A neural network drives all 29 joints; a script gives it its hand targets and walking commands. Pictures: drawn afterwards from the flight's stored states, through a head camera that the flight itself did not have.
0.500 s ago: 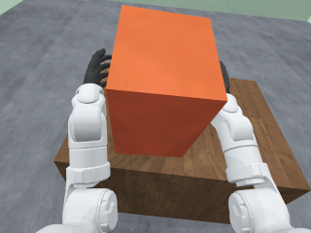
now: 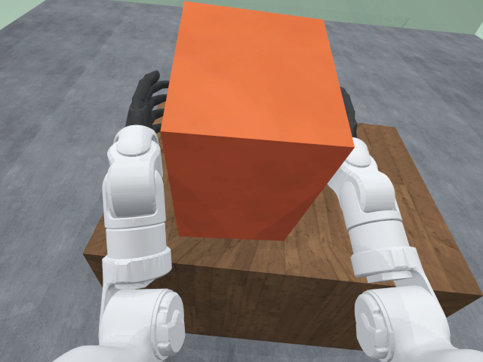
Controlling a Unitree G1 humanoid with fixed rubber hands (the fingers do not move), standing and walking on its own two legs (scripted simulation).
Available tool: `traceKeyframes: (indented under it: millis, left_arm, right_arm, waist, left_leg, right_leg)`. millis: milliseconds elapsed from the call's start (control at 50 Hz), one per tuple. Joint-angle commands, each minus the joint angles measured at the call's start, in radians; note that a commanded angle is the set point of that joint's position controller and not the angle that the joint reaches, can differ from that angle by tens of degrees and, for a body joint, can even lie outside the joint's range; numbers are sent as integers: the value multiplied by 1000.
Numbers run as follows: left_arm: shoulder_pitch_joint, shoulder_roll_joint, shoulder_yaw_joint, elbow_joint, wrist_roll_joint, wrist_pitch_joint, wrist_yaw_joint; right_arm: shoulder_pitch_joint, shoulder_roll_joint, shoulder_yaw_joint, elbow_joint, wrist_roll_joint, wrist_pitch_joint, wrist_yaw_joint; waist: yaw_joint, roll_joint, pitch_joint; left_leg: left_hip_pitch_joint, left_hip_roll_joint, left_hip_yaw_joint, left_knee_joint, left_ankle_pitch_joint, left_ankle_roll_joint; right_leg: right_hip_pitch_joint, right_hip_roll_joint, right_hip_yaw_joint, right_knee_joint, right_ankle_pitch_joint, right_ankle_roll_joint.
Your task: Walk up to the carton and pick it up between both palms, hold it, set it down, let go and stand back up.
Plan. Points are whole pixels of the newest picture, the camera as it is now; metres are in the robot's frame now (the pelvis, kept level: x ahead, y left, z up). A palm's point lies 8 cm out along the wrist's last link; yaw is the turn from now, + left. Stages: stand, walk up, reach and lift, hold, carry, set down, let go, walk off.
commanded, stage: hold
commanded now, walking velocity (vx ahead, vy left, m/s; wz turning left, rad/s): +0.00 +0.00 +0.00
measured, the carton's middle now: (242, 141) +0.41 +0.00 +0.18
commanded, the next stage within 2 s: set down in 0.96 s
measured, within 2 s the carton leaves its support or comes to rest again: neither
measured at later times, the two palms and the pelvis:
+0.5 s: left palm (143, 131) +0.37 +0.15 +0.22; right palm (338, 141) +0.37 -0.14 +0.21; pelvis +0.00 +0.00 +0.00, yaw +0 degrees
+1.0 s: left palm (147, 127) +0.37 +0.15 +0.22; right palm (341, 139) +0.37 -0.15 +0.21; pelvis +0.00 +0.00 +0.00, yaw +0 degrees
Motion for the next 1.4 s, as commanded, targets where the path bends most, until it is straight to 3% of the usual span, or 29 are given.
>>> traceKeyframes:
  millis: [0, 40, 80, 160, 180, 200, 280, 340, 420, 460, 500, 520, 560, 620, 660, 680, 700, 720, 740, 760, 820, 860, 940, 1020, 1080, 1140, 1200, 1280, 1380]
  left_arm:
    - [-514, -328, -338, -112, -105, -46, -98]
    - [-531, -318, -333, -116, -112, -47, -100]
    - [-527, -303, -318, -92, -96, -49, -96]
    - [-501, -316, -303, -59, -109, -64, -90]
    - [-515, -299, -298, -67, -102, -67, -91]
    - [-518, -303, -297, -62, -97, -69, -92]
    - [-513, -327, -330, -105, -114, -80, -90]
    - [-516, -319, -344, -113, -113, -80, -96]
    - [-499, -292, -333, -97, -103, -77, -87]
    - [-473, -293, -329, -102, -116, -76, -84]
    - [-481, -279, -330, -107, -110, -77, -79]
    - [-482, -292, -325, -104, -108, -71, -79]
    - [-482, -290, -322, -86, -118, -65, -81]
    - [-497, -304, -347, -100, -131, -77, -75]
    - [-519, -316, -369, -118, -137, -80, -71]
    - [-514, -323, -361, -113, -134, -78, -71]
    - [-514, -318, -357, -107, -128, -78, -71]
    - [-506, -324, -363, -103, -131, -78, -70]
    - [-516, -319, -358, -92, -127, -77, -71]
    - [-506, -311, -354, -96, -118, -75, -69]
    - [-509, -311, -347, -78, -122, -75, -73]
    - [-521, -319, -340, -72, -123, -75, -74]
    - [-524, -337, -345, -94, -119, -72, -80]
    - [-453, -301, -315, -96, -100, -120, -134]
    - [-422, -306, -284, -97, -76, -155, -157]
    - [-393, -293, -257, -78, -58, -194, -166]
    - [-353, -258, -219, -36, -41, -246, -166]
    - [-338, -263, -229, -9, -37, -337, -154]
    - [-316, -295, -320, -16, -61, -487, -106]
  right_arm:
    - [-596, 245, 236, -252, 57, -41, 41]
    - [-592, 241, 226, -247, 44, -44, 38]
    - [-595, 229, 207, -229, 26, -48, 40]
    - [-606, 236, 222, -240, 32, -65, 48]
    - [-595, 232, 207, -224, 24, -69, 49]
    - [-586, 235, 193, -231, 19, -74, 49]
    - [-584, 245, 227, -271, 38, -76, 43]
    - [-575, 246, 229, -258, 39, -77, 43]
    - [-563, 228, 214, -215, 40, -85, 47]
    - [-563, 216, 223, -253, 40, -85, 49]
    - [-564, 214, 223, -232, 48, -86, 47]
    - [-560, 217, 225, -234, 47, -83, 43]
    - [-581, 228, 228, -239, 56, -78, 45]
    - [-587, 229, 227, -255, 51, -85, 37]
    - [-596, 222, 212, -265, 49, -85, 35]
    - [-594, 230, 220, -260, 51, -84, 39]
    - [-584, 231, 225, -229, 54, -85, 39]
    - [-582, 232, 231, -229, 45, -80, 43]
    - [-576, 219, 220, -205, 48, -75, 42]
    - [-570, 211, 211, -211, 52, -77, 43]
    - [-593, 216, 212, -228, 40, -82, 50]
    - [-625, 221, 197, -249, 35, -84, 54]
    - [-607, 234, 225, -237, 48, -70, 56]
    - [-553, 237, 239, -232, 81, -105, 55]
    - [-523, 231, 227, -259, 43, -140, 55]
    - [-455, 211, 191, -212, 14, -174, 75]
    - [-430, 209, 162, -202, -39, -232, 94]
    - [-384, 207, 122, -179, -113, -339, 128]
    - [-334, 247, 153, -164, -138, -492, 153]
  waist:
    - [-10, 136, -393]
    - [-18, 105, -393]
    - [-12, 128, -389]
    - [13, 81, -395]
    - [0, 80, -385]
    - [-10, 113, -411]
    - [-19, 109, -435]
    - [-20, 141, -393]
    - [-11, 139, -401]
    - [-2, 103, -407]
    - [5, 119, -400]
    - [0, 136, -380]
    - [4, 109, -385]
    - [-22, 102, -415]
    - [-29, 150, -398]
    - [-21, 132, -380]
    - [-24, 165, -403]
    - [-19, 135, -399]
    - [-28, 151, -389]
    - [-15, 156, -383]
    - [-15, 125, -407]
    - [-16, 152, -426]
    - [-6, 132, -431]
    - [-1, 128, -419]
    - [2, 102, -372]
    - [-1, 93, -310]
    - [21, 47, -268]
    - [17, 47, -244]
    - [25, 134, -376]
  left_leg:
    - [-81, -82, 104, -45, 248, -43]
    - [-87, -75, 94, -47, 229, -42]
    - [-78, -78, 95, -49, 203, -35]
    - [-121, -74, 97, -57, 158, -21]
    - [-127, -72, 94, -58, 164, -18]
    - [-98, -72, 97, -58, 158, -27]
    - [-54, -80, 94, -40, 241, -37]
    - [-65, -80, 92, -34, 272, -38]
    - [-63, -78, 95, -31, 264, -46]
    - [-73, -72, 91, -42, 239, -39]
    - [-93, -77, 94, -42, 247, -31]
    - [-95, -78, 94, -45, 231, -32]
    - [-109, -76, 97, -42, 240, -32]
    - [-60, -69, 92, -31, 258, -45]
    - [-53, -74, 89, -22, 271, -52]
    - [-64, -76, 84, -13, 272, -47]
    - [-56, -80, 93, -11, 272, -53]
    - [-56, -71, 83, -12, 268, -50]
    - [-48, -71, 85, -23, 250, -55]
    - [-44, -71, 90, -24, 230, -55]
    - [-76, -72, 87, -22, 245, -47]
    - [-89, -73, 96, -24, 252, -51]
    - [-83, -78, 99, -37, 256, -40]
    - [-46, -78, 83, -38, 324, -27]
    - [-53, -76, 85, -67, 287, -25]
    - [-74, -70, 79, -103, 204, -19]
    - [-105, -68, 88, -129, 87, -6]
    - [-116, -68, 99, -149, -16, -12]
    - [-77, -69, 97, -118, 132, -27]
  right_leg:
    - [264, 58, -4, 57, 140, 20]
    - [264, 51, 4, 46, 131, 14]
    - [255, 52, -10, 55, 110, 22]
    - [277, 54, 0, 63, 64, 21]
    - [277, 49, 4, 61, 74, 20]
    - [274, 51, -2, 63, 67, 24]
    - [238, 60, -2, 62, 134, 17]
    - [243, 52, 4, 63, 163, 18]
    - [253, 55, 5, 54, 135, 12]
    - [260, 57, 9, 57, 116, 14]
    - [283, 51, 8, 62, 129, 22]
    - [268, 51, 3, 67, 122, 19]
    - [275, 53, 6, 60, 113, 20]
    - [231, 68, -11, 58, 113, 15]
    - [200, 64, -2, 54, 111, 7]
    - [216, 65, -3, 57, 111, 9]
    - [222, 62, 3, 56, 105, 6]
    - [215, 66, -1, 59, 101, 8]
    - [219, 70, -7, 54, 81, 9]
    - [201, 64, -3, 52, 56, 7]
    - [211, 62, -1, 58, 88, 11]
    - [220, 60, -1, 55, 87, 10]
    - [238, 65, 0, 60, 122, 17]
    - [276, 55, 13, 75, 245, 26]
    - [300, 49, 10, 60, 236, 30]
    - [289, 36, 16, 44, 165, 27]
    - [299, 28, 7, 38, 85, 36]
    - [284, 25, 0, 39, 8, 37]
    - [338, 37, 9, 64, 142, 29]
